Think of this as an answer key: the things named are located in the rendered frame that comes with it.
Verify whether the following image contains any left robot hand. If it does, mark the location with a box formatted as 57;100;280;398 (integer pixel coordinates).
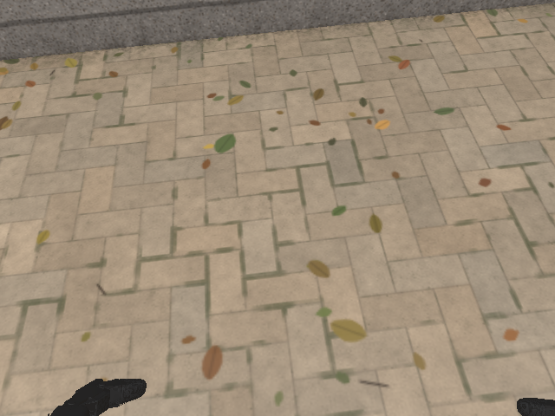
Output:
48;379;147;416

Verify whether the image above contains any right robot hand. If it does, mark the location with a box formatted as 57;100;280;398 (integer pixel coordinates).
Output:
517;398;555;416

